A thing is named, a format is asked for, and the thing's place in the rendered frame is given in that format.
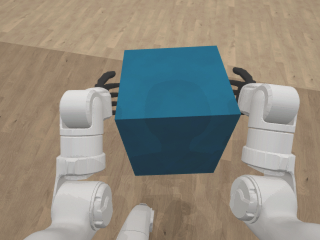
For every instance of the carton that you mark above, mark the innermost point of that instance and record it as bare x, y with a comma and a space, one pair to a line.
176, 109

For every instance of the robot right hand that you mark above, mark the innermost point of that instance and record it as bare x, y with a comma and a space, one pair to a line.
246, 76

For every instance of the robot right upper arm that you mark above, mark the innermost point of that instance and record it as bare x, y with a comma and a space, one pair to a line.
268, 206

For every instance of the left robot forearm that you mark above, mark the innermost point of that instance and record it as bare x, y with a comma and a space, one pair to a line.
81, 120

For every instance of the left robot thigh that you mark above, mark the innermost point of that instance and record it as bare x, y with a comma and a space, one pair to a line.
138, 224

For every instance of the robot left upper arm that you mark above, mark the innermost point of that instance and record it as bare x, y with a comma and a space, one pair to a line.
79, 210

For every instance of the right robot forearm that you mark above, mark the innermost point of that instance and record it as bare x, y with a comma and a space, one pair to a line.
272, 110

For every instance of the robot left hand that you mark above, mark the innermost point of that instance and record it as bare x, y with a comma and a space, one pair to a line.
101, 83

